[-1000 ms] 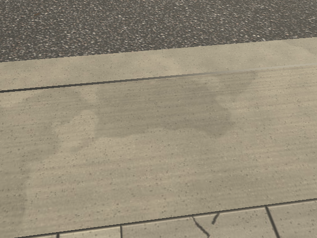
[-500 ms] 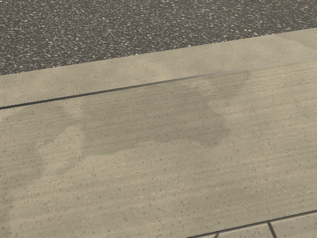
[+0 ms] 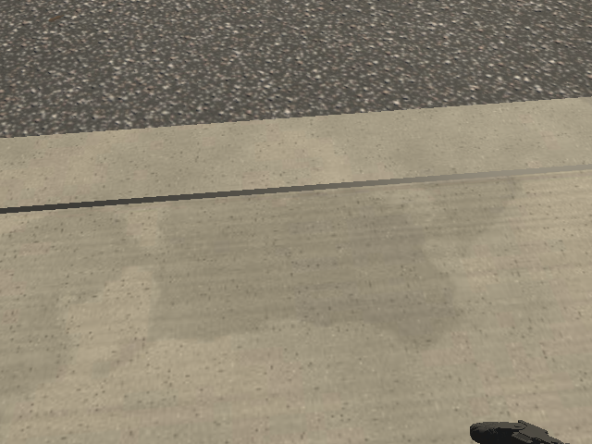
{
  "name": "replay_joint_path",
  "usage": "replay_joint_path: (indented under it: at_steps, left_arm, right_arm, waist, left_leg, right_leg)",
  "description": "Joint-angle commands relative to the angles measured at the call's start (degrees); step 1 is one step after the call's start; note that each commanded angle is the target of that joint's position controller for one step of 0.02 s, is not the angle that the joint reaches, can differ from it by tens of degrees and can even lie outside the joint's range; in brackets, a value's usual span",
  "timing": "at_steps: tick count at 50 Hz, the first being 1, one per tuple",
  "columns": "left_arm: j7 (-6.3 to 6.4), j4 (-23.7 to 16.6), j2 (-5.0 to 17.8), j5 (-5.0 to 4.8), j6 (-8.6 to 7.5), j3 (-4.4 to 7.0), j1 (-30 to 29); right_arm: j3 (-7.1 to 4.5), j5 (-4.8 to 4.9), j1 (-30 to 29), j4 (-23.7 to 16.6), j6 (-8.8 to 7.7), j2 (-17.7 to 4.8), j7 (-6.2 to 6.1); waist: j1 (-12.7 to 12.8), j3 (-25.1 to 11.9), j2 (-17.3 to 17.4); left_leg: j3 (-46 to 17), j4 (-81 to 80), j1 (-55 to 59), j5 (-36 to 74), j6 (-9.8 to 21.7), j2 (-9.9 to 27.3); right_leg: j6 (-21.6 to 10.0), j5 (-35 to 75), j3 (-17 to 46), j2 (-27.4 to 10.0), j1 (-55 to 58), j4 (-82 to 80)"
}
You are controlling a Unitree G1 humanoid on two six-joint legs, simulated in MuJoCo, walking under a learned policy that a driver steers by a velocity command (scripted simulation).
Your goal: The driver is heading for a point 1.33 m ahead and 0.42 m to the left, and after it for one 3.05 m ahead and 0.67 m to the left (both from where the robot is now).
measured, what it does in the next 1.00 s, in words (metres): walks ahead: left foot, then right foot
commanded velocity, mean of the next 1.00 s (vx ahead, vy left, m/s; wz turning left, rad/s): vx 0.50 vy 0.00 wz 0.12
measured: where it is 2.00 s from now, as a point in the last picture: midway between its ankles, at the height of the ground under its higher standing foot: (272, 213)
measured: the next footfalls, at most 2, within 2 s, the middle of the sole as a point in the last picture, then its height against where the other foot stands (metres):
left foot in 0.04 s outside the picture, level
right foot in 0.58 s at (382, 417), level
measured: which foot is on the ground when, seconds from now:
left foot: up 0.00-0.02, down 0.04-0.60, up 0.62-1.00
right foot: down 0.00-0.02, up 0.04-0.56, down 0.58-1.00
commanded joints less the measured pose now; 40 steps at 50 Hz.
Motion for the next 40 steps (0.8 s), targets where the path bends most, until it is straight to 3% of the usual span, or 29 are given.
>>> replay_joint_path:
  at_steps: [1,2,3,4,5,6,8,10,12,17,20,24,26,27,28,29,30,31,32,33,34,36,38,40]
  left_arm:
    - [0.49,-2.53,10.93,0.13,-0.13,2.14,-3.54]
    - [0.06,-4.09,8.39,-0.01,-0.25,1.48,-3.23]
    - [-0.53,-3.66,2.48,-0.94,0.3,0.75,5.36]
    - [-0.39,-3.93,8.39,0.5,0.42,1.95,0.15]
    - [-0.79,-5.82,9.1,0.5,0.12,2.35,-5.27]
    - [-1.01,-6.13,8.56,0.66,0.05,2.41,-7.58]
    - [-1.64,-5.59,5.99,1.35,1.34,2.07,-6.33]
    - [-2.21,-5.8,4.37,1.45,2.22,1.89,-6.97]
    - [-2.48,-7.52,4.76,1.41,2.77,1.97,-11.88]
    - [-2.68,-11.47,4.98,0.61,2.92,1.69,-24.94]
    - [-2.68,-12.92,4.48,0.34,2.88,1.25,-30.6]
    - [-2.54,-14.84,5.1,0.34,2.4,1.21,-35.93]
    - [-2.37,-14.92,5.73,0.33,1.88,1.49,-34.63]
    - [-2.04,-13.91,6.32,0.38,1.59,1.86,-31.19]
    - [-1.59,-11.7,7.3,0.44,1.2,2.49,-24.53]
    - [-1.0,-8.29,8.91,0.98,0.61,3.39,-14.4]
    - [-0.27,-6.17,13.59,2.51,0.2,4.79,-3.86]
    - [-0.6,-5.79,17.76,2.85,0.63,5.91,-2.18]
    - [-1.25,-5.99,14.08,0.4,1.26,5.5,-5.81]
    - [-1.44,-6.84,10.97,-0.06,1.06,4.58,-12.22]
    - [-1.66,-7.06,7.96,0.17,0.49,3.92,-15.37]
    - [-1.14,-5.65,4.48,0.24,-0.33,2.83,-15.7]
    - [-0.92,-3.98,4.89,0.03,-1.32,2.79,-12.54]
    - [-0.77,-3.13,6.31,-0.13,-1.8,3.05,-10.68]
  right_arm:
    - [-3.53,-0.27,23.03,4.94,-1.05,-9.49,-1.81]
    - [-4.82,-1.48,31.0,6.14,-1.09,-13.85,-2.52]
    - [-4.92,-2.16,28.07,5.69,-0.93,-14.93,-1.87]
    - [-4.76,0.68,23.57,5.48,-0.78,-11.97,-1.1]
    - [-3.95,1.04,17.94,4.64,-0.98,-8.89,-0.84]
    - [-3.34,0.71,16.09,4.82,-1.53,-6.25,-0.56]
    - [-2.33,0.4,17.28,6.69,-2.64,-3.67,-0.98]
    - [-2.37,0.58,20.54,8.59,-3.68,-4.67,-1.09]
    - [-2.61,0.7,22.78,9.74,-3.99,-6.36,-1.05]
    - [-1.99,0.88,28.92,11.5,-3.73,-6.23,-1.09]
    - [-1.67,0.62,32.55,12.66,-3.63,-6.24,-1.55]
    - [-1.6,-0.29,35.22,14.02,-3.19,-6.88,-2.3]
    - [-1.77,-0.53,33.8,14.25,-3.08,-7.58,-2.67]
    - [-1.89,-0.52,32.55,14.17,-3.07,-8.07,-2.8]
    - [-2.02,-0.43,31.75,14.25,-2.97,-8.58,-2.76]
    - [-1.95,-0.01,30.49,13.96,-2.91,-8.58,-2.62]
    - [-1.34,0.6,29.78,11.87,-3.18,-6.87,-2.44]
    - [-0.58,2.52,37.11,11.65,-3.01,-1.36,-1.93]
    - [-2.22,0.96,33.5,12.26,-2.72,-7.43,-2.24]
    - [-2.41,0.86,28.47,10.44,-2.89,-7.0,-2.03]
    - [-2.29,0.78,26.03,10.02,-2.9,-5.79,-1.88]
    - [-2.36,-0.49,26.38,10.37,-1.32,-3.93,-1.15]
    - [-2.51,-0.71,26.48,10.14,-0.06,-2.66,-0.46]
    - [-2.65,-0.68,22.9,8.66,0.68,-2.49,-0.03]
  waist:
    - [-13.93,-10.3,-5.12]
    - [-15.66,-16.5,1.67]
    - [-8.15,-18.84,10.59]
    - [-8.67,-12.67,1.96]
    - [-6.4,-4.69,1.38]
    - [-4.96,-0.99,-1.41]
    - [-1.76,-0.39,-0.84]
    - [-1.11,-0.42,0.02]
    - [-1.49,0.86,0.81]
    - [-5.05,1.77,1.8]
    - [-7.08,1.65,2.83]
    - [-8.23,2.07,3.41]
    - [-6.37,1.61,3.71]
    - [-4.5,0.0,4.14]
    - [-1.75,-3.28,4.23]
    - [2.61,-8.38,2.9]
    - [6.09,-15.72,-1.63]
    - [2.39,-21.95,-14.16]
    - [2.05,-17.77,-4.74]
    - [-0.45,-9.08,-3.7]
    - [-1.82,-4.93,-1.44]
    - [-4.72,-2.48,-2.89]
    - [-5.66,-2.4,-3.53]
    - [-5.9,-1.07,-3.71]
  left_leg:
    - [-3.1,-5.31,29.0,-0.94,4.07,-0.08]
    - [-17.6,-5.91,40.34,-9.28,7.48,13.09]
    - [-46.1,-11.41,50.19,-11.18,16.53,26.76]
    - [-45.78,-17.96,42.26,-21.35,15.5,23.79]
    - [-37.58,-21.15,33.29,-22.59,13.62,22.08]
    - [-32.5,-23.32,26.62,-16.61,11.79,19.67]
    - [-23.97,-25.02,19.85,-7.06,8.39,15.44]
    - [-19.56,-25.89,18.39,-0.38,7.91,14.13]
    - [-16.4,-27.45,18.45,1.36,7.28,13.02]
    - [-11.65,-26.8,23.63,12.58,3.46,10.45]
    - [-10.86,-25.52,28.68,16.62,2.62,10.71]
    - [-11.4,-21.89,37.64,23.06,4.14,13.61]
    - [-10.8,-18.37,39.45,30.89,4.08,14.83]
    - [-10.05,-14.54,39.03,38.61,3.39,14.78]
    - [-9.39,-7.49,38.4,44.21,2.72,14.18]
    - [-7.56,3.33,33.25,40.72,1.63,12.27]
    - [-5.74,19.74,20.65,21.21,0.71,9.61]
    - [-3.08,40.78,0.23,-23.88,-1.75,-1.52]
    - [-10.44,44.42,-4.59,-23.1,-0.66,1.0]
    - [-10.78,42.36,-5.72,-17.35,-0.48,3.49]
    - [-10.59,39.42,-3.77,-13.87,-0.66,5.37]
    - [-10.5,35.12,1.03,-11.57,-1.53,7.14]
    - [-9.86,34.21,1.47,-10.22,-1.99,6.93]
    - [-9.19,32.77,-2.35,-6.6,-2.28,7.59]
  right_leg:
    - [0.04,66.94,1.61,-14.54,-11.38,29.83]
    - [-0.38,41.97,-1.08,-10.07,-21.43,48.47]
    - [1.04,-8.36,-0.58,0.06,-42.53,68.02]
    - [-0.58,-2.36,3.78,-3.28,-46.9,67.95]
    - [-0.8,3.29,3.26,-5.87,-47.68,64.69]
    - [-0.63,5.5,3.0,-7.47,-45.46,61.5]
    - [0.77,6.94,2.73,-9.64,-39.78,56.54]
    - [1.94,8.03,1.25,-10.35,-39.47,53.59]
    - [2.94,12.08,-0.18,-11.66,-43.37,49.81]
    - [4.53,22.87,-3.41,-11.58,-48.25,35.58]
    - [4.38,25.37,-4.75,-10.05,-48.17,28.69]
    - [2.93,20.87,-5.18,-8.31,-49.3,23.06]
    - [1.15,16.25,-5.45,-6.96,-45.41,20.21]
    - [0.06,13.77,-6.05,-5.27,-39.87,18.75]
    - [-1.23,13.01,-6.55,-3.4,-31.99,16.64]
    - [-3.03,15.93,-5.76,-3.76,-18.83,13.53]
    - [-6.25,11.65,7.07,-15.86,-3.09,13.68]
    - [-15.01,10.57,34.93,-31.45,10.01,8.22]
    - [-13.6,6.89,35.6,-28.86,4.78,4.6]
    - [-11.27,8.05,25.8,-26.98,-4.11,2.51]
    - [-9.18,13.5,19.53,-24.52,-11.22,0.03]
    - [-5.12,18.54,10.24,-20.2,-18.72,-2.56]
    - [-4.26,23.85,5.9,-19.47,-19.93,-3.54]
    - [-3.42,26.12,1.84,-18.85,-19.81,-4.66]
Velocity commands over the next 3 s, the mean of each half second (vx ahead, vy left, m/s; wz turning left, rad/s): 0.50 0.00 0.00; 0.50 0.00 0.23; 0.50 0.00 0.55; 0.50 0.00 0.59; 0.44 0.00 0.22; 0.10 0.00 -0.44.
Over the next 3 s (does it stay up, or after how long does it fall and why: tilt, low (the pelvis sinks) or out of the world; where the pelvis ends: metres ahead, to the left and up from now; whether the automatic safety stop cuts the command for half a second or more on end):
stays up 1.20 0.42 0.02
